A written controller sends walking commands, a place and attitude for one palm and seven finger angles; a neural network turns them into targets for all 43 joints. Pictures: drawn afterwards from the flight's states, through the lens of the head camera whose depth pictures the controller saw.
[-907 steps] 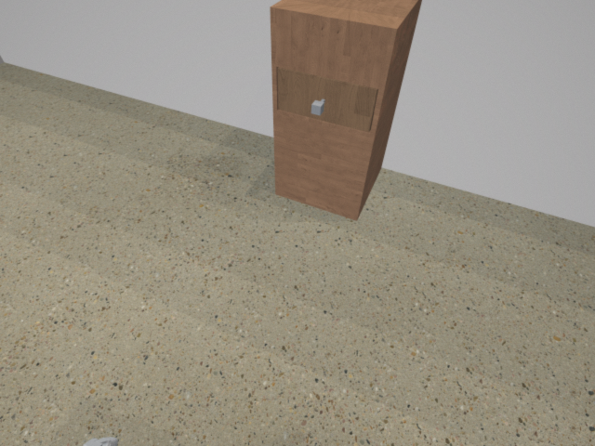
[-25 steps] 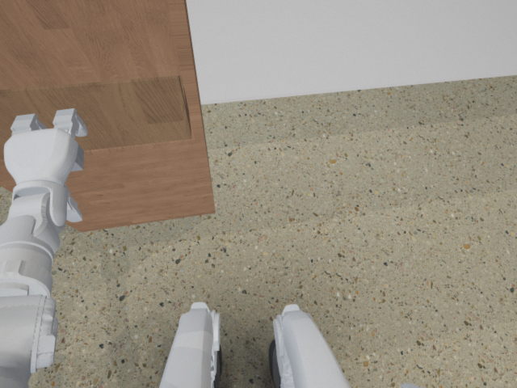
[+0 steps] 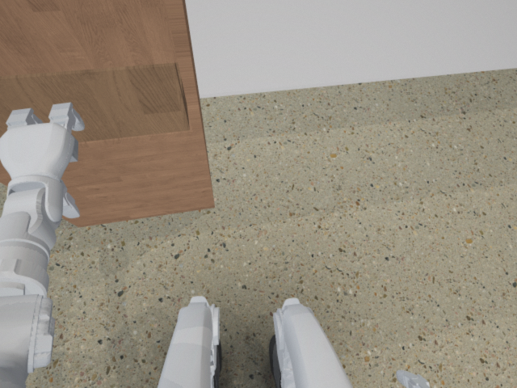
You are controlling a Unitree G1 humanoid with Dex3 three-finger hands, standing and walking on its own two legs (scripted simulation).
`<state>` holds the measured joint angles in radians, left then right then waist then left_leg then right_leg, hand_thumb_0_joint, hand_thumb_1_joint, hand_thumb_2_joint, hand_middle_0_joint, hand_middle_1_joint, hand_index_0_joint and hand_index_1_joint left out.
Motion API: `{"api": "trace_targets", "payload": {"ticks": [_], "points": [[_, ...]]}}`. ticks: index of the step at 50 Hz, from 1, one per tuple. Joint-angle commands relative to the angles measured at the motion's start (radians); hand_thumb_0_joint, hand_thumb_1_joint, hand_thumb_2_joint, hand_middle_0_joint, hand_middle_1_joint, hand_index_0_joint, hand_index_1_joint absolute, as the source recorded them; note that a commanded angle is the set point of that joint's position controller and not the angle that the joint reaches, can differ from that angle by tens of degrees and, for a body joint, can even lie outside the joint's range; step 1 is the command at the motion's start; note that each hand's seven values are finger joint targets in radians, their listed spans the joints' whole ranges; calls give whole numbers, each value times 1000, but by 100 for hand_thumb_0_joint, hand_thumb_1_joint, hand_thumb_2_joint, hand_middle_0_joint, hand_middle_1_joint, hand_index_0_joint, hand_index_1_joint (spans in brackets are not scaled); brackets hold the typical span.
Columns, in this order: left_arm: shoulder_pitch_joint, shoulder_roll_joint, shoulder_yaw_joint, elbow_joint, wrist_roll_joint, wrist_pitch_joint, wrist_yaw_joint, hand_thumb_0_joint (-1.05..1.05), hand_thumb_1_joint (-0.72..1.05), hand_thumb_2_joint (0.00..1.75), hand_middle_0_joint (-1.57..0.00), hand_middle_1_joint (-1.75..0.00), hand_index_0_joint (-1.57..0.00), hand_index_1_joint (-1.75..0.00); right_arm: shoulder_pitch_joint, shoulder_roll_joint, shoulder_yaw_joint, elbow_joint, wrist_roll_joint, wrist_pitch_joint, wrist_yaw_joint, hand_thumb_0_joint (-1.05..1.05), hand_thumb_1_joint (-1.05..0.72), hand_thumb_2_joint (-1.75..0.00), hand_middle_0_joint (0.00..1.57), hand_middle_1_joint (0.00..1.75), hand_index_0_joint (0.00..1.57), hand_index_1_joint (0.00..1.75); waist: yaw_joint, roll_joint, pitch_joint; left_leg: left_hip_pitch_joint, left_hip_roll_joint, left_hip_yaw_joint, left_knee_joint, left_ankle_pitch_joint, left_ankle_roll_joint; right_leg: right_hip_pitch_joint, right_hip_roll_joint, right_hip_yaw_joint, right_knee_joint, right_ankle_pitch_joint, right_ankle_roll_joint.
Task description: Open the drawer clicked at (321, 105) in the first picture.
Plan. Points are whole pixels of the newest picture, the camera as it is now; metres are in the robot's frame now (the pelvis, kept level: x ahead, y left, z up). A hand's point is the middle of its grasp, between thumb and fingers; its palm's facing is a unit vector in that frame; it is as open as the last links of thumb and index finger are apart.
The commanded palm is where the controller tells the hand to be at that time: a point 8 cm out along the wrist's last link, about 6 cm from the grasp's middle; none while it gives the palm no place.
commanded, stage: lower the fingers behind the handle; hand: left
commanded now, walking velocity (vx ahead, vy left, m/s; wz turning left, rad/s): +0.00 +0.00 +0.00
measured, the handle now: (60, 136) +0.49 +0.32 -0.03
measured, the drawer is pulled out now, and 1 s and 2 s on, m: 0.00 0.00 0.11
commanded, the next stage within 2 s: close the thumb around the handle in 0.06 s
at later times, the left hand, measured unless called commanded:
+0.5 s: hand (59, 165) +0.45 +0.32 -0.05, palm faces -0.03 -0.04 -1.00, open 10.8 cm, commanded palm +0.44 +0.30 +0.01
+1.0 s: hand (59, 168) +0.44 +0.32 -0.05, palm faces -0.02 -0.04 -1.00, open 7.2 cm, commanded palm +0.43 +0.30 +0.01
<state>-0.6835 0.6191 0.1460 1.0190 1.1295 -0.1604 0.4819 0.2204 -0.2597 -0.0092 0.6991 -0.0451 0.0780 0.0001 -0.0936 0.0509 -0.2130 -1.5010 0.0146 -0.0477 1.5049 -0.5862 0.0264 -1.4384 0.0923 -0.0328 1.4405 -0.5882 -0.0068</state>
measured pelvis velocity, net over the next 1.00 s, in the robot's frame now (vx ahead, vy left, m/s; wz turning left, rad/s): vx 0.00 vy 0.00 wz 0.00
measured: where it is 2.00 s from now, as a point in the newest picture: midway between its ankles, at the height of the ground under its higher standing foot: (247, 387)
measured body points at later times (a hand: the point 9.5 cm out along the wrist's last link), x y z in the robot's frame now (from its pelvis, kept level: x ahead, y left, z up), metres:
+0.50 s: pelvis +0.00 +0.01 +0.00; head +0.17 +0.04 +0.42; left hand +0.45 +0.32 +0.01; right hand +0.06 -0.27 -0.12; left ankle +0.04 +0.10 -0.57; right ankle +0.04 -0.12 -0.57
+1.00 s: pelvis +0.00 +0.00 +0.01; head +0.17 +0.03 +0.42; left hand +0.44 +0.32 +0.01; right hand +0.07 -0.27 -0.12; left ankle +0.04 +0.10 -0.57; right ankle +0.04 -0.12 -0.57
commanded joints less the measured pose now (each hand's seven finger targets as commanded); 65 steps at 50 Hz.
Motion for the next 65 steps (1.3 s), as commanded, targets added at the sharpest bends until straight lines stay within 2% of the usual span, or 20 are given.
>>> {"api": "trace_targets", "payload": {"ticks": [1, 4, 8, 13, 17, 19, 22, 26, 30, 32, 33, 34, 38, 41, 43, 45, 50, 54, 56, 65], "points": [[-261, 299, 75, -162, -14, 7, 49, 0, -50, 30, -30, -120, -30, -120, 160, -181, -67, -37, -3, -6, -17, 0, -90, -90, 20, 30, 20, 30, 15, 100, -523, 486, -10, -8, -176, 345, 20, 225, -4, -12, -176, 274, -31], [-299, 329, 89, -160, -11, -2, 59, 0, -50, 30, -30, -120, -30, -120, 164, -186, -65, -27, -5, -9, -16, 0, -90, -90, 20, 30, 20, 30, 10, 106, -514, 470, -8, -12, -175, 332, 19, 213, -7, -14, -170, 260, -31], [-282, 321, 94, -153, -12, 5, 71, 0, -50, 30, -30, -120, -30, -120, 166, -188, -68, -26, -8, -6, -11, 0, -90, -90, 20, 30, 20, 30, 16, 109, -528, 491, -9, -15, -176, 350, 17, 211, -5, -16, -167, 269, -34], [-278, 323, 96, -155, -17, 18, 74, 0, -22, 42, -32, -123, -32, -123, 170, -190, -69, -23, -8, -1, -7, 0, -90, -90, 20, 30, 20, 30, 21, 128, -545, 512, -10, -17, -182, 365, 14, 218, -5, -18, -168, 280, -34], [-276, 334, 96, -143, -19, 24, 71, 0, 0, 52, -34, -125, -34, -125, 167, -192, -65, -25, -4, 0, -9, 0, -90, -90, 20, 30, 20, 30, 19, 94, -518, 482, -10, -13, -186, 339, 19, 236, -5, -16, -180, 269, -31], [-259, 336, 98, -147, -16, 22, 65, 0, 12, 56, -34, -127, -34, -127, 165, -192, -65, -29, -4, 2, -9, 0, -90, -90, 20, 30, 20, 30, 29, 120, -546, 501, -12, -13, -186, 358, 16, 236, -6, -16, -171, 280, -33], [-264, 329, 94, -154, -14, 17, 66, 0, 28, 64, -36, -128, -36, -128, 161, -191, -65, -32, -5, 2, -10, 0, -90, -90, 20, 30, 20, 30, 24, 116, -513, 496, -8, -17, -192, 341, 14, 219, -6, -19, -176, 260, -33], [-262, 310, 89, -157, -13, 12, 72, 0, 51, 73, -37, -131, -37, -131, 164, -192, -69, -29, -7, 2, -8, 0, -90, -90, 20, 30, 20, 30, 20, 120, -519, 532, -3, -26, -193, 367, 11, 193, -5, -24, -173, 267, -33], [-247, 318, 102, -180, -12, 7, 75, 0, 73, 83, -39, -133, -39, -133, 164, -189, -71, -30, -8, 4, -6, 0, -90, -90, 20, 30, 20, 30, 33, 139, -554, 547, -4, -22, -192, 393, 9, 216, -6, -21, -166, 292, -35], [-239, 290, 86, -163, -13, 13, 79, 0, 84, 88, -40, -134, -40, -134, 165, -189, -73, -29, -8, 5, -5, 0, -90, -90, 20, 30, 20, 30, 22, 108, -530, 542, -2, -27, -194, 383, 9, 203, -5, -26, -172, 280, -33], [-262, 296, 89, -174, -14, 9, 79, 0, 90, 90, -40, -135, -40, -135, 165, -189, -73, -25, -8, 4, -5, 0, -90, -90, 20, 30, 20, 30, 18, 121, -529, 554, 0, -33, -197, 386, 7, 192, -7, -26, -171, 276, -34], [-249, 303, 93, -170, -11, 10, 82, 0, 90, 90, -40, -135, -40, -135, 164, -191, -73, -28, -8, 5, -5, 0, -90, -90, 20, 30, 20, 30, 28, 121, -529, 551, -2, -31, -200, 379, 7, 197, -6, -26, -171, 269, -34], [-265, 310, 99, -183, -10, 7, 93, 0, 90, 90, -40, -135, -40, -135, 163, -190, -73, -21, -10, 3, -4, 0, -90, -90, 20, 30, 20, 30, 25, 134, -545, 559, -3, -30, -198, 389, 7, 204, -6, -23, -171, 280, -36], [-260, 283, 79, -173, -6, 15, 99, 0, 90, 90, -40, -135, -40, -135, 161, -187, -75, -19, -9, 3, -3, 0, -90, -90, 20, 30, 20, 30, 18, 124, -535, 548, -4, -22, -194, 378, 10, 206, -5, -21, -180, 281, -33], [-275, 317, 101, -180, -11, 12, 97, 0, 90, 90, -40, -135, -40, -135, 161, -189, -72, -16, -12, 1, -4, 0, -90, -90, 20, 30, 20, 30, 23, 127, -543, 542, -4, -23, -194, 380, 9, 221, -7, -20, -174, 286, -34], [-269, 314, 96, -179, -6, 15, 95, 0, 90, 90, -40, -135, -40, -135, 163, -189, -73, -18, -9, 2, -4, 0, -90, -90, 20, 30, 20, 30, 24, 131, -552, 548, -5, -20, -194, 389, 10, 222, -6, -20, -176, 297, -34], [-234, 281, 81, -177, -12, 17, 94, 0, 90, 90, -40, -135, -40, -135, 159, -185, -75, -20, -9, 2, -2, 0, -90, -90, 20, 30, 20, 30, 28, 127, -542, 561, -5, -21, -201, 402, 9, 230, -6, -23, -181, 307, -35], [-130, 272, 97, -197, -22, 15, 86, 0, 90, 90, -40, -135, -40, -135, 148, -182, -76, -31, -7, 8, 0, 0, -90, -90, 20, 30, 20, 30, 60, 128, -546, 574, -6, -12, -215, 413, 7, 263, -5, -19, -184, 324, -37], [-84, 236, 87, -217, -31, 12, 88, 0, 90, 90, -40, -135, -40, -135, 143, -177, -80, -37, -4, 9, 2, 0, -90, -90, 20, 30, 20, 30, 65, 107, -550, 580, -8, -11, -222, 419, 8, 283, -4, -20, -191, 331, -36], [-19, 173, 71, -245, -10, 9, 128, 0, 90, 90, -40, -135, -40, -135, 119, -171, -88, -31, -10, 13, -2, 0, -90, -90, 20, 30, 20, 30, 57, 72, -480, 579, -4, -13, -232, 409, 7, 258, -8, -19, -199, 318, -37]]}}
